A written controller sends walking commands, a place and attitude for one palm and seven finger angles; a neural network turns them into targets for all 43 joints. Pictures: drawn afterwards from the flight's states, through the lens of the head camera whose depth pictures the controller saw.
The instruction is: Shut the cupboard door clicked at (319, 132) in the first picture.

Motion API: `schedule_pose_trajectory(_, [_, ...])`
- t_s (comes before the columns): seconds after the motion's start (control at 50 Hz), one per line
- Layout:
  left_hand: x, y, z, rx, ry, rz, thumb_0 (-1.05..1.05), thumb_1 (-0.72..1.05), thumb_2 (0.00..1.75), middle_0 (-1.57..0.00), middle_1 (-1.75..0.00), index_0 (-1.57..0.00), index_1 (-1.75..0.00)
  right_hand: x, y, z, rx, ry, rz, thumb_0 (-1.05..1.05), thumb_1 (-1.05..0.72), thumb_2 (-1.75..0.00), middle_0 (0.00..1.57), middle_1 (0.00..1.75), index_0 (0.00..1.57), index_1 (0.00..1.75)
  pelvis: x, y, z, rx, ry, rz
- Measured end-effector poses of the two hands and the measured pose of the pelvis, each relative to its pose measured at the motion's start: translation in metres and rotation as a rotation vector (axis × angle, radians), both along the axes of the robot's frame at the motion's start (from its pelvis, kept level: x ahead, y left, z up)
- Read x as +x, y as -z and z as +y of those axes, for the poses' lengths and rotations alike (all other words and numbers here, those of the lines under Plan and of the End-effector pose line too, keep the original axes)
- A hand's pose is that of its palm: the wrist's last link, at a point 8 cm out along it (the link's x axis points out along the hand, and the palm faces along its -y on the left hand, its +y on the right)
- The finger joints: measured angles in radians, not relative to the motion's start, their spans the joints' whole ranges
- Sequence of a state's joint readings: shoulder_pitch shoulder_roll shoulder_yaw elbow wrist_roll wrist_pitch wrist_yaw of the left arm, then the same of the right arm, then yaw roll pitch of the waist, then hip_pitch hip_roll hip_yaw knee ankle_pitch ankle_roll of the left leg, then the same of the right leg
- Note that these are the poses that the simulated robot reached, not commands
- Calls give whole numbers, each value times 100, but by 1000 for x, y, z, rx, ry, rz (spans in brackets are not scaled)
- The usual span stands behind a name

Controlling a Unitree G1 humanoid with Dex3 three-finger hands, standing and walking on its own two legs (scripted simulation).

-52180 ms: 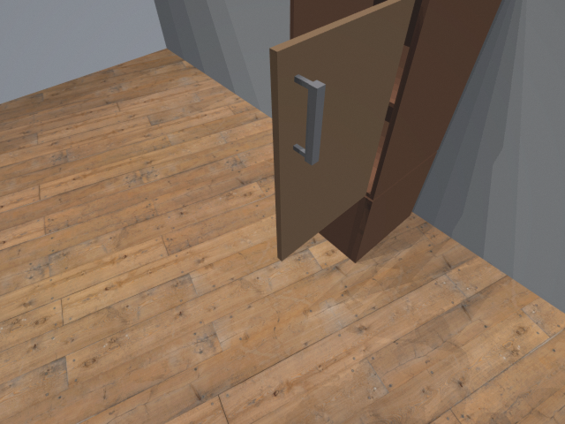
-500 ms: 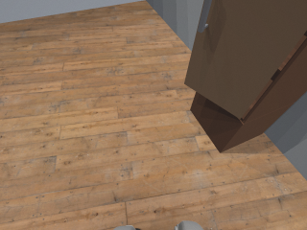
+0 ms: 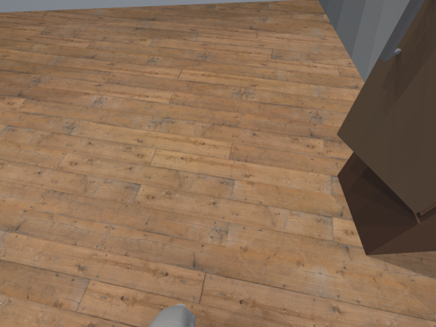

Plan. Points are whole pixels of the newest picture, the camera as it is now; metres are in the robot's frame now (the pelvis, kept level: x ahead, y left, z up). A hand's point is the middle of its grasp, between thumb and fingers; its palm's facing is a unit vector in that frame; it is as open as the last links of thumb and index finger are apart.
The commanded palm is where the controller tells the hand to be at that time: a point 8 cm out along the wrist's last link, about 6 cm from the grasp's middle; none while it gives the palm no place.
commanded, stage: walk to a spot facing it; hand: left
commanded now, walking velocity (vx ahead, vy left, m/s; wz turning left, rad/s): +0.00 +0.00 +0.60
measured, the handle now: (407, 26) +0.76 -0.43 +0.12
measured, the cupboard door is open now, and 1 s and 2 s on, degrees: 24 24 24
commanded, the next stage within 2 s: turn to face it in 1.10 s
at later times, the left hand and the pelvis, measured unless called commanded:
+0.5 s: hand out of the picture +0.03 +0.20 -0.15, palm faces +0.34 -0.90 -0.28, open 7.4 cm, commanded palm none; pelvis +0.06 -0.01 +0.00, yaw +19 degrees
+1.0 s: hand (77, 297) +0.18 +0.31 -0.15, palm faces +0.57 -0.79 -0.25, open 7.4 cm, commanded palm none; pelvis +0.20 +0.07 +0.00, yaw +36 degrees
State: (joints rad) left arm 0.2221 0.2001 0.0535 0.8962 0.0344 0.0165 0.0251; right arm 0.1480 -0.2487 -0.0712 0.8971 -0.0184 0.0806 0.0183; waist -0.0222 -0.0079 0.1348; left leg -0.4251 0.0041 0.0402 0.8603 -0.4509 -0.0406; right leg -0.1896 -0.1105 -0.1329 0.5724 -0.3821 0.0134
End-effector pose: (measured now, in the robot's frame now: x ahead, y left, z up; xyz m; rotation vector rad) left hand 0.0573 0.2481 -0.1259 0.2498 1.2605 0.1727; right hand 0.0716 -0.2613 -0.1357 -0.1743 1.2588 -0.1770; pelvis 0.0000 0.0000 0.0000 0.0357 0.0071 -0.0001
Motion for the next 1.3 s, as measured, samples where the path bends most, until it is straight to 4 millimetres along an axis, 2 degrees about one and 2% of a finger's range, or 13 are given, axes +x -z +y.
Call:
schedule_pose_trajectory(0.12, [-40, 26, 22, -22, -128, 66, 1, 90, 90, -21, -30, -20, -30, 57, 2, 27, -23, -143, -89, 1, -90, -90, 19, 30, 20, 30, 6, 16, 12, -10, -74, -4])
schedule_pose_trajectory(0.22, [-39, 14, 27, -9, -192, 47, 1, 90, 90, -21, -30, -20, -30, 72, -5, 36, -22, -208, -92, 1, -90, -90, 20, 30, 20, 30, 9, 7, 7, -26, -133, -2])
schedule_pose_trajectory(0.34, [-23, -2, 18, 22, -220, -68, 1, 90, 90, -20, -30, -20, -30, 89, 6, 26, 9, -261, -54, 1, -90, -90, 20, 30, 21, 30, 26, 9, -10, -31, -215, 10])
schedule_pose_trajectory(0.4, [-30, -4, 9, 38, -272, -85, 1, 90, 90, -20, -30, -20, -30, 105, 12, 21, 9, -297, -30, 1, -90, -90, 20, 30, 21, 30, 37, 11, -15, -29, -265, 8])
schedule_pose_trajectory(0.48, [-46, -8, -7, 10, -348, -21, 0, 90, 90, -20, -30, -20, -30, 135, -1, 28, 19, -340, -30, 1, -90, -90, 20, 30, 20, 30, 56, -1, -11, -25, -320, 13])
schedule_pose_trajectory(0.56, [-57, -6, -19, -38, -427, 33, 1, 90, 90, -21, -30, -20, -30, 171, -10, 51, 29, -411, -34, 1, -91, -90, 19, 29, 20, 30, 77, -7, -3, -12, -390, 18])
schedule_pose_trajectory(0.64, [-71, 4, -25, -84, -524, 80, 1, 90, 90, -21, -30, -20, -30, 216, -9, 92, 35, -524, -43, 1, -91, -90, 19, 29, 20, 30, 96, -3, 14, -10, -454, 13])
schedule_pose_trajectory(0.74, [-83, 30, -10, -134, -595, 164, 1, 90, 90, -21, -30, -20, -30, 269, 0, 147, 33, -617, -157, 1, -90, -90, 19, 30, 20, 30, 119, 19, 45, -22, -501, -6])
schedule_pose_trajectory(0.82, [-48, 28, 23, -104, -611, 119, 1, 90, 90, -21, -30, -20, -30, 279, -5, 160, 17, -628, -144, 1, -90, -90, 20, 30, 20, 30, 138, 13, 56, -17, -529, -9])
schedule_pose_trajectory(0.96, [57, -5, 82, -11, -597, -119, 1, 91, 90, -20, -30, -20, -29, 286, -2, 159, 9, -627, 10, 1, -90, -90, 20, 30, 21, 30, 184, -2, 72, -32, -605, 2])
schedule_pose_trajectory(1.08, [132, -14, 108, 78, -582, -250, 1, 90, 90, -20, -30, -20, -30, 326, 19, 152, 10, -617, 91, 1, -90, -90, 20, 30, 21, 30, 241, 11, 77, -19, -670, 0])
schedule_pose_trajectory(1.18, [141, -16, 100, 67, -672, -223, 0, 90, 90, -21, -30, -20, -30, 382, 12, 173, -16, -683, 84, 1, -90, -90, 20, 30, 20, 30, 269, 4, 90, -24, -749, -8])
schedule_pose_trajectory(1.3, [122, -2, 76, -20, -798, -118, 0, 90, 90, -21, -30, -20, -30, 446, -8, 237, -9, -808, -3, 1, -91, -90, 19, 29, 20, 30, 293, -5, 111, -18, -813, 5])
